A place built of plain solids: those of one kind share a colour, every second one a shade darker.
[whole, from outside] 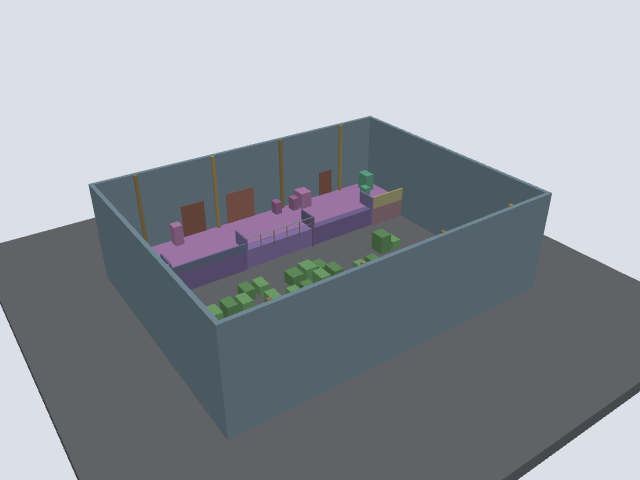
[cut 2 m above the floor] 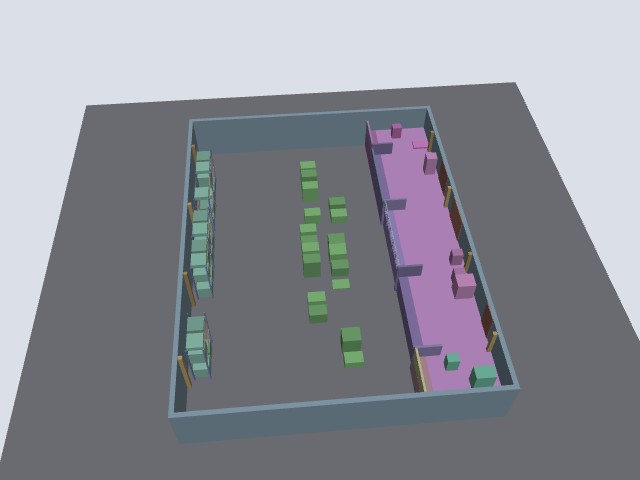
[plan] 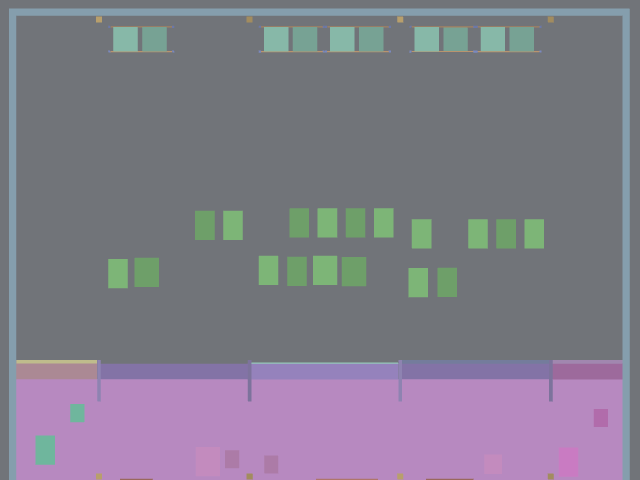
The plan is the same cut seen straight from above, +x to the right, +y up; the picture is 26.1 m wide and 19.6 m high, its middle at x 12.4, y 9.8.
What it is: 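A goods hall 24.8 x 18.9 m, 7.8 m high, with one raised deck 1.60 m over the floor along its south wall; three loading bays of 6 m between partitions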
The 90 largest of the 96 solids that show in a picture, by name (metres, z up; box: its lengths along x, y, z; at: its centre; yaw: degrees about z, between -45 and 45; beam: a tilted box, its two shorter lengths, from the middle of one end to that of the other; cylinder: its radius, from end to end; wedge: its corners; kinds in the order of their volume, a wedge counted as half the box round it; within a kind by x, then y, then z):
{
 "wall_1": {"box": [0.3, 19.55, 7.85], "at": [-0.15, 9.47, 3.88]},
 "wall_2": {"box": [25.35, 0.3, 7.85], "at": [12.38, -0.15, 3.88]},
 "wall_3": {"box": [25.35, 0.3, 7.85], "at": [12.38, 19.1, 3.88]},
 "wall_4": {"box": [0.3, 19.55, 7.85], "at": [24.9, 9.47, 3.88]},
 "deck_inner_1": {"box": [24.75, 4.11, 1.65], "at": [12.38, 2.06, 0.78]},
 "strip_1": {"box": [0.15, 0.8, 1.65], "at": [3.38, 4.5, 0.78]},
 "strip_2": {"box": [6.0, 0.65, 1.65], "at": [6.45, 4.42, 0.78]},
 "strip_3": {"box": [0.15, 0.8, 1.65], "at": [9.53, 4.5, 0.78]},
 "strip_4": {"box": [6.0, 0.65, 1.65], "at": [12.6, 4.42, 0.78]},
 "strip_5": {"box": [6.0, 0.8, 1.65], "at": [18.75, 4.5, 0.78]},
 "below_1": {"box": [0.8, 1.2, 0.68], "at": [4.15, 8.43, 0.34]},
 "below_2": {"box": [1.0, 1.2, 1.53], "at": [5.33, 8.48, 0.77]},
 "below_3": {"box": [0.8, 1.2, 0.98], "at": [7.7, 10.4, 0.49]},
 "below_4": {"box": [0.8, 1.2, 0.89], "at": [8.85, 10.4, 0.45]},
 "below_5": {"box": [0.8, 1.2, 0.14], "at": [10.3, 8.56, 0.07]},
 "below_6": {"box": [0.8, 1.2, 0.9], "at": [11.46, 8.52, 0.45]},
 "below_7": {"box": [0.8, 1.2, 1.67], "at": [11.55, 10.5, 0.83]},
 "below_8": {"box": [1.0, 1.2, 1.2], "at": [12.61, 8.56, 0.6]},
 "below_9": {"box": [0.8, 1.2, 1.54], "at": [12.7, 10.5, 0.77]},
 "below_10": {"box": [1.0, 1.2, 0.95], "at": [13.79, 8.51, 0.47]},
 "below_11": {"box": [0.8, 1.2, 0.98], "at": [13.85, 10.5, 0.49]},
 "below_12": {"box": [0.8, 1.2, 0.94], "at": [15.0, 10.5, 0.47]},
 "below_13": {"box": [0.8, 1.2, 0.85], "at": [16.41, 8.06, 0.42]},
 "below_14": {"box": [0.8, 1.2, 0.98], "at": [16.55, 10.05, 0.49]},
 "below_15": {"box": [0.8, 1.2, 0.9], "at": [17.6, 8.07, 0.45]},
 "below_16": {"box": [0.8, 1.2, 1.54], "at": [18.85, 10.05, 0.77]},
 "below_17": {"box": [0.8, 1.2, 1.69], "at": [20.0, 10.05, 0.85]},
 "below_18": {"box": [0.8, 1.2, 1.53], "at": [21.15, 10.05, 0.77]},
 "rack_load_1": {"box": [1.0, 1.0, 0.94], "at": [4.46, 18.0, 0.47]},
 "rack_load_2": {"box": [1.0, 1.0, 1.09], "at": [4.46, 18.0, 2.3]},
 "rack_load_3": {"box": [1.0, 1.0, 1.09], "at": [4.46, 18.0, 3.85]},
 "rack_load_4": {"box": [1.0, 1.0, 0.89], "at": [5.64, 18.0, 0.45]},
 "rack_load_5": {"box": [1.0, 1.0, 0.74], "at": [5.64, 18.0, 3.67]},
 "rack_load_6": {"box": [1.0, 1.0, 0.94], "at": [10.61, 18.0, 0.47]},
 "rack_load_7": {"box": [1.0, 1.0, 0.78], "at": [10.61, 18.0, 2.14]},
 "rack_load_8": {"box": [1.0, 1.0, 0.74], "at": [10.61, 18.0, 3.67]},
 "rack_load_9": {"box": [1.0, 1.0, 0.82], "at": [11.79, 18.0, 0.41]},
 "rack_load_10": {"box": [1.0, 1.0, 0.79], "at": [11.79, 18.0, 3.7]},
 "rack_load_11": {"box": [1.0, 1.0, 0.99], "at": [13.31, 18.0, 2.25]},
 "rack_load_12": {"box": [1.0, 1.0, 1.24], "at": [13.31, 18.0, 3.92]},
 "rack_load_13": {"box": [1.0, 1.0, 0.99], "at": [14.49, 18.0, 3.8]},
 "rack_load_14": {"box": [1.0, 1.0, 0.82], "at": [16.76, 18.0, 0.41]},
 "rack_load_15": {"box": [1.0, 1.0, 1.04], "at": [16.76, 18.0, 3.82]},
 "rack_load_16": {"box": [1.0, 1.0, 1.12], "at": [17.94, 18.0, 0.56]},
 "rack_load_17": {"box": [1.0, 1.0, 0.94], "at": [19.46, 18.0, 0.47]},
 "rack_load_18": {"box": [1.0, 1.0, 1.14], "at": [19.46, 18.0, 2.32]},
 "rack_load_19": {"box": [1.0, 1.0, 1.24], "at": [19.46, 18.0, 3.92]},
 "rack_load_20": {"box": [1.0, 1.0, 1.19], "at": [20.64, 18.0, 3.9]},
 "strip_endw_1": {"box": [3.3, 0.8, 1.65], "at": [1.65, 4.5, 0.78]},
 "column_1": {"box": [0.25, 0.25, 7.8], "at": [3.38, 0.14, 3.9]},
 "column_2": {"box": [0.25, 0.25, 7.8], "at": [3.38, 18.8, 3.9]},
 "column_3": {"box": [0.25, 0.25, 7.8], "at": [9.53, 0.14, 3.9]},
 "column_4": {"box": [0.25, 0.25, 7.8], "at": [9.53, 18.8, 3.9]},
 "column_5": {"box": [0.25, 0.25, 7.8], "at": [15.68, 0.14, 3.9]},
 "column_6": {"box": [0.25, 0.25, 7.8], "at": [15.68, 18.8, 3.9]},
 "column_7": {"box": [0.25, 0.25, 7.8], "at": [21.82, 0.14, 3.9]},
 "column_8": {"box": [0.25, 0.25, 7.8], "at": [21.82, 18.8, 3.9]},
 "strip_ende_1": {"box": [2.85, 0.8, 1.65], "at": [23.32, 4.5, 0.78]},
 "back_1": {"box": [1.0, 1.2, 1.4], "at": [7.82, 0.75, 2.3]},
 "back_2": {"box": [0.58, 0.74, 1.07], "at": [8.81, 0.85, 2.13]},
 "back_3": {"box": [0.58, 0.74, 1.07], "at": [10.41, 0.63, 2.13]},
 "back_4": {"box": [0.72, 0.8, 1.65], "at": [19.47, 0.64, 2.42]},
 "endw_1": {"box": [0.8, 1.2, 1.5], "at": [1.18, 1.22, 2.35]},
 "endw_2": {"box": [0.58, 0.74, 1.07], "at": [2.49, 2.73, 2.13]},
 "screen_1": {"box": [0.15, 1.7, 1.1], "at": [3.38, 4.05, 2.15]},
 "screen_2": {"box": [0.15, 1.7, 1.1], "at": [9.53, 4.05, 2.15]},
 "screen_3": {"box": [0.15, 1.7, 1.1], "at": [15.68, 4.05, 2.15]},
 "screen_4": {"box": [0.15, 1.7, 1.1], "at": [21.82, 4.05, 2.15]},
 "door_back_1": {"box": [1.34, 0.05, 2.22], "at": [4.9, 0.03, 2.71]},
 "door_back_2": {"box": [2.54, 0.05, 2.67], "at": [13.5, 0.03, 2.94]},
 "door_back_3": {"box": [1.94, 0.05, 2.67], "at": [17.7, 0.03, 2.94]},
 "guard_face_1": {"box": [6.0, 0.15, 0.7], "at": [18.75, 4.83, 1.95]},
 "ende_1": {"box": [0.8, 1.2, 0.14], "at": [22.55, 0.73, 1.67]},
 "ende_2": {"box": [0.58, 0.74, 1.07], "at": [23.87, 2.53, 2.13]},
 "end_face_endw_1": {"box": [3.3, 0.15, 1.1], "at": [1.65, 4.83, 2.15]},
 "end_face_ende_1": {"box": [2.85, 0.15, 1.1], "at": [23.32, 4.83, 2.15]},
 "rack_1": {"box": [0.09, 0.09, 5.1], "at": [3.79, 17.5, 2.55]},
 "rack_2": {"box": [0.09, 0.09, 5.1], "at": [3.79, 18.5, 2.55]},
 "rack_3": {"box": [0.09, 0.09, 5.1], "at": [6.41, 17.5, 2.55]},
 "rack_4": {"box": [0.09, 0.09, 5.1], "at": [9.95, 17.5, 2.55]},
 "rack_5": {"box": [0.09, 0.09, 5.1], "at": [9.95, 18.5, 2.55]},
 "rack_6": {"box": [0.09, 0.09, 5.1], "at": [12.55, 17.5, 2.55]},
 "rack_7": {"box": [0.09, 0.09, 5.1], "at": [15.26, 17.5, 2.55]},
 "rack_8": {"box": [0.09, 0.09, 5.1], "at": [16.09, 17.5, 2.55]},
 "rack_9": {"box": [0.09, 0.09, 5.1], "at": [18.7, 17.5, 2.55]},
 "rack_beam_1": {"box": [2.52, 0.05, 0.12], "at": [5.1, 17.5, 3.24]},
 "rack_beam_2": {"box": [2.52, 0.05, 0.12], "at": [5.1, 18.5, 3.24]},
 "rack_beam_3": {"box": [2.52, 0.05, 0.12], "at": [11.25, 17.5, 3.24]},
 "rack_beam_4": {"box": [2.52, 0.05, 0.12], "at": [11.25, 18.5, 3.24]},
 "rack_beam_5": {"box": [2.52, 0.05, 0.12], "at": [13.95, 17.5, 3.24]}
}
